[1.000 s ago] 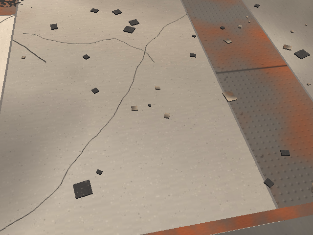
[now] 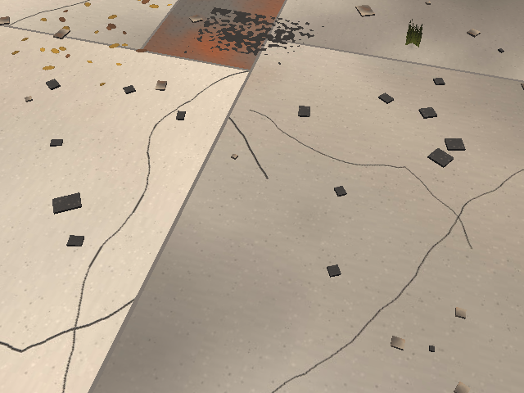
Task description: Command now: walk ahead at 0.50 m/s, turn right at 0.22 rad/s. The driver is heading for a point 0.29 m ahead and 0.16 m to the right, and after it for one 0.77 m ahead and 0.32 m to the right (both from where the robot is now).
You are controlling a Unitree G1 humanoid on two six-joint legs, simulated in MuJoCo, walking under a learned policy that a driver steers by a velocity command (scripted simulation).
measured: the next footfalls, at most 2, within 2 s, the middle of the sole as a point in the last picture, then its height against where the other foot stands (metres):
right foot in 0.20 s outside the picture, level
left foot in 0.68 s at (272, 343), level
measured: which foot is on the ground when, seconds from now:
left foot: down 0.00-0.22, up 0.24-0.66, down 0.68-1.00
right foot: up 0.00-0.18, down 0.20-0.68, up 0.70-1.00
